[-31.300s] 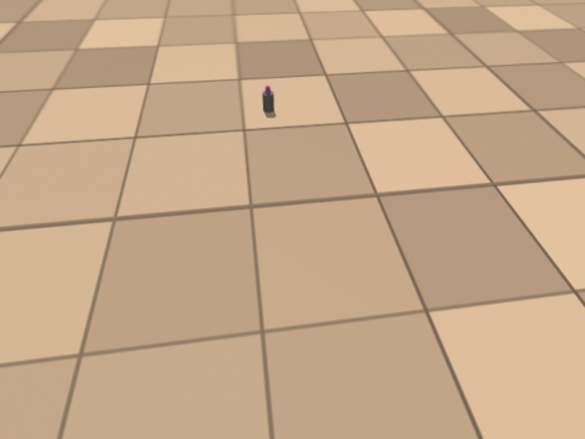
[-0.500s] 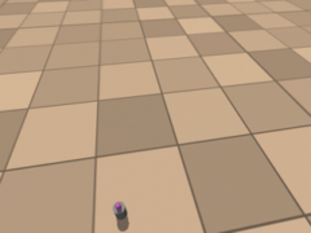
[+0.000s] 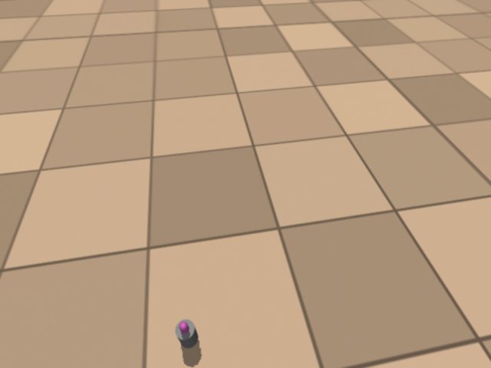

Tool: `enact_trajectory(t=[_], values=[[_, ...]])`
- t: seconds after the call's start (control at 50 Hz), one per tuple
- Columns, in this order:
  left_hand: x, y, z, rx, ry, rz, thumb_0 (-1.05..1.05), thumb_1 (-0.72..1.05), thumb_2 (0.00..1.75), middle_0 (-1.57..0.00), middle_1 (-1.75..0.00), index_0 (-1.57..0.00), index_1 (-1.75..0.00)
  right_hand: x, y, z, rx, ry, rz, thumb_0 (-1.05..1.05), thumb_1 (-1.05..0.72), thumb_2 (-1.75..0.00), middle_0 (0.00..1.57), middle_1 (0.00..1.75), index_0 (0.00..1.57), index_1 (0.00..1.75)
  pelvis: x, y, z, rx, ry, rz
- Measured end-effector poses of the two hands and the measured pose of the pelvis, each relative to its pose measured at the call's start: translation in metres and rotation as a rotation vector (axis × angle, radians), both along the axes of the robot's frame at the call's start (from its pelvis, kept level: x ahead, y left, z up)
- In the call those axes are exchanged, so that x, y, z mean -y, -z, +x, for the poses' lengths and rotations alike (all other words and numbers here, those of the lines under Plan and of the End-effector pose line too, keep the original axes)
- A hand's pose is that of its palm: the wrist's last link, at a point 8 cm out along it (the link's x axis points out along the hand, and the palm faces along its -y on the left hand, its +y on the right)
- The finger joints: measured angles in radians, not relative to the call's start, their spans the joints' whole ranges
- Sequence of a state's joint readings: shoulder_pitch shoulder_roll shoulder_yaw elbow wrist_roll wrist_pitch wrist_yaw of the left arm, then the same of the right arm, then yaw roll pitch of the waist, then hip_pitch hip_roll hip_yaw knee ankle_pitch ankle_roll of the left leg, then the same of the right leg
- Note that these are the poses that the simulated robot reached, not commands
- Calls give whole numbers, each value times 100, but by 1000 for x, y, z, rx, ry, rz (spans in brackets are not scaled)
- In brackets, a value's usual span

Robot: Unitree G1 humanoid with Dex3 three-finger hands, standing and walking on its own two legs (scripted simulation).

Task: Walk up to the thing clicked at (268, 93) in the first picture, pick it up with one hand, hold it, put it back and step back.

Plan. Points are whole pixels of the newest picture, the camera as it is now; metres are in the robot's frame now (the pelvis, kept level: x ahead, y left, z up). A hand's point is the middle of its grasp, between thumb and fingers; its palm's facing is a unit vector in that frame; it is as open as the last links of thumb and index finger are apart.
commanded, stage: stand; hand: left
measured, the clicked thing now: (186, 332) +0.38 +0.22 -0.70
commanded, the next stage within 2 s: step back in 0.22 s
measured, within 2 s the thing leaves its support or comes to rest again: neither
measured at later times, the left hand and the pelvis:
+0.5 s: hand out of the picture +0.09 +0.30 -0.18, palm faces -0.01 -0.93 -0.38, open 7.4 cm; pelvis -0.03 +0.04 -0.03, yaw +0 degrees
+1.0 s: hand out of the picture +0.00 +0.29 -0.17, palm faces -0.07 -0.92 -0.39, open 7.4 cm; pelvis -0.11 +0.03 -0.03, yaw -4 degrees
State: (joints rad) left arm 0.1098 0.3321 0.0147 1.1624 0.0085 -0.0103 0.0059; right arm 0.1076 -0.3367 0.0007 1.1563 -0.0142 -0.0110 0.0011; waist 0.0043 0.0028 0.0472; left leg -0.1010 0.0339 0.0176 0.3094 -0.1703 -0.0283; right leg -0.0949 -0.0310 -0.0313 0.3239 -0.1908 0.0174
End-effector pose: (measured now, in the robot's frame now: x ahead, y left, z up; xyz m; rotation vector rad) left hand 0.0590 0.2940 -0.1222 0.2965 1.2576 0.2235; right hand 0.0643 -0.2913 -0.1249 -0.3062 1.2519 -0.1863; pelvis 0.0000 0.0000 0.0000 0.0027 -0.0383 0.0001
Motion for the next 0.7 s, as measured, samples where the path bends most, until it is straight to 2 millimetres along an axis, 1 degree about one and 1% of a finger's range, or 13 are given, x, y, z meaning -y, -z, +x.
enact_trajectory(t=[0.24,0.32,0.38,0.46,0.5,0.54,0.62,0.7], values=[[0,0,5,6,-8,-1,0,90,90,-20,-30,-20,-30,1,0,4,-3,-1,3,1,-90,-90,21,30,20,30,1,0,3,-6,-2,-2],[-8,3,5,21,-20,11,0,90,90,-20,-30,-20,-30,6,2,6,3,6,-11,1,-90,-90,21,30,20,30,-1,6,-8,-13,-4,-12],[-20,6,6,29,-7,26,0,90,90,-20,-30,-20,-30,7,2,4,2,7,-34,1,-90,-90,21,30,20,30,-9,10,-19,-15,0,-10],[-41,14,13,46,34,40,0,90,90,-20,-30,-20,-30,2,-1,-10,6,16,-70,1,-90,-90,20,30,20,30,-26,18,-28,-26,1,-4],[-52,23,21,71,42,38,0,90,90,-20,-30,-20,-30,-2,1,-21,1,8,-100,1,-90,-90,20,30,20,30,-36,27,-33,-33,-4,-18],[-60,27,27,93,41,41,1,90,90,-20,-30,-20,-30,-9,1,-34,-25,2,-113,1,-90,-90,20,30,20,30,-41,29,-41,-22,-1,-11],[-60,25,26,101,56,34,0,91,90,-20,-30,-20,-29,-22,-8,-59,-58,12,-115,1,-90,-90,21,30,20,30,-44,21,-51,-25,3,-24],[-56,23,12,79,87,18,0,91,90,-20,-30,-20,-29,-28,-10,-69,-30,29,-112,1,-90,-90,21,30,20,30,-48,17,-61,-26,25,-28]])
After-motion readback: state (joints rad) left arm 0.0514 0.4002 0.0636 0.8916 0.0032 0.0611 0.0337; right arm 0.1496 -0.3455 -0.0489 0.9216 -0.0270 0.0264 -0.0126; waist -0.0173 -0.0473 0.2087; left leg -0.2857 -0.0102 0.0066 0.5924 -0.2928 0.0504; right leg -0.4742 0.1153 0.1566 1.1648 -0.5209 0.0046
